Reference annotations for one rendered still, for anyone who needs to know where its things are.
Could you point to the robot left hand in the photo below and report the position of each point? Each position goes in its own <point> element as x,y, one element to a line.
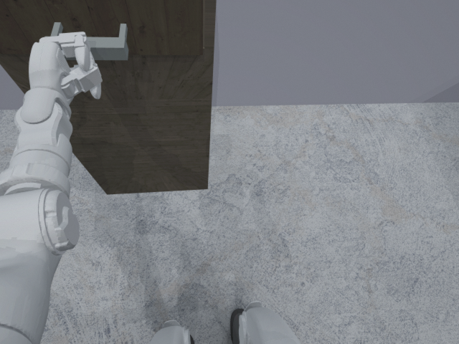
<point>49,69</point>

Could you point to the robot right foot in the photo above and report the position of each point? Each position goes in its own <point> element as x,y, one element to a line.
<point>234,326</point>

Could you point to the cabinet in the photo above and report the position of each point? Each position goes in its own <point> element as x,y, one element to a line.
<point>150,129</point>

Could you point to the right robot thigh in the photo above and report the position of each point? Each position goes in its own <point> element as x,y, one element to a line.
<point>261,325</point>

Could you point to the left robot upper arm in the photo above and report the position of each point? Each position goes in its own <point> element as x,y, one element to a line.
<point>36,229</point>

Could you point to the drawer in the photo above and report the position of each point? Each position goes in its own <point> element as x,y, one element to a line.
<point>155,27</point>

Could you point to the handle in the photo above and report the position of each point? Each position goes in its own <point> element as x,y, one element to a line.
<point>103,48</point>

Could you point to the robot left forearm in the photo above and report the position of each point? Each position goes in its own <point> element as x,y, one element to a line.
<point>43,153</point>

